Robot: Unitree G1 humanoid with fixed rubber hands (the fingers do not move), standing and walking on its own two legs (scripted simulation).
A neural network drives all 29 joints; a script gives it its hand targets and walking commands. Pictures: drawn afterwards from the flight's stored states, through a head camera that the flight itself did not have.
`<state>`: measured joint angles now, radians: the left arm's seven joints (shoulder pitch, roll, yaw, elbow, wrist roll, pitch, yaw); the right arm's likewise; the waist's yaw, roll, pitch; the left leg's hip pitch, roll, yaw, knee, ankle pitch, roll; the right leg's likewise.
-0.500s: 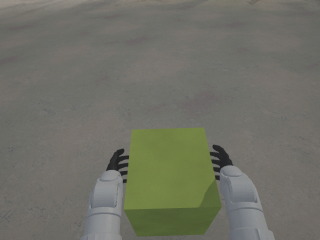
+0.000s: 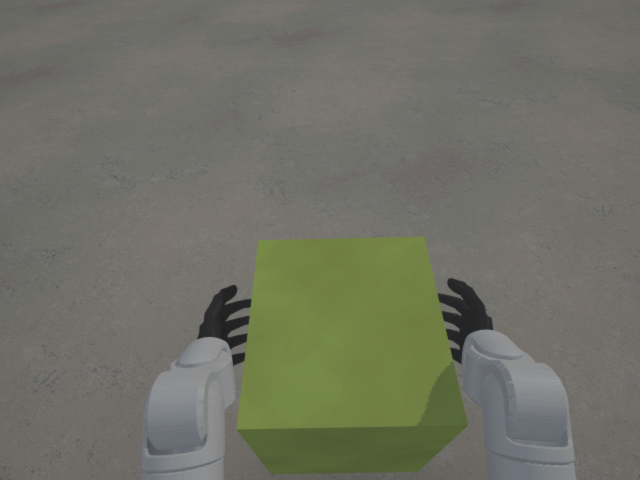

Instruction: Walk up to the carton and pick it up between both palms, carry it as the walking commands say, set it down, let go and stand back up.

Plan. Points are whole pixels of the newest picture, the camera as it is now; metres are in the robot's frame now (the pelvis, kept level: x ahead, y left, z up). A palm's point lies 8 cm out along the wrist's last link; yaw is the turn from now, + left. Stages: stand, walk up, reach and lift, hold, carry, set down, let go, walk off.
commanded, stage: carry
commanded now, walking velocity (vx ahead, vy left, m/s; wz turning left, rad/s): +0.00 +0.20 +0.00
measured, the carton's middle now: (342, 363) +0.29 +0.00 +0.01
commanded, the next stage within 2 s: none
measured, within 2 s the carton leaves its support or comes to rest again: neither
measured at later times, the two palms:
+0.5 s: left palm (164, 360) +0.24 +0.18 +0.11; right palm (449, 375) +0.22 -0.11 +0.10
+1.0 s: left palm (6, 415) +0.20 +0.33 +0.10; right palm (305, 419) +0.19 +0.04 +0.09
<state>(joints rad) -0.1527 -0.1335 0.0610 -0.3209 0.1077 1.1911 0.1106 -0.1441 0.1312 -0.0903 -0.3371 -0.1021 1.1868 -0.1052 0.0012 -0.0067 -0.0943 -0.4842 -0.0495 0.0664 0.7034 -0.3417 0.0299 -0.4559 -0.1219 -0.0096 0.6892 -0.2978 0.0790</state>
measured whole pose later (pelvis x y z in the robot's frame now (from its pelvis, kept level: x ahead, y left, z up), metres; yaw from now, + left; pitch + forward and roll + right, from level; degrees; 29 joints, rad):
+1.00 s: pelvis -0.08 +0.19 +0.01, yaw -2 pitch +4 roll +2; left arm -0.17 -0.14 0.09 -0.35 0.11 1.22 0.10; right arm -0.17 0.13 -0.07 -0.35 -0.13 1.21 -0.10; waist 0.01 0.01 -0.08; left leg -0.51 -0.02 0.14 0.70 -0.33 0.03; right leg -0.40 -0.06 -0.16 0.64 -0.30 -0.04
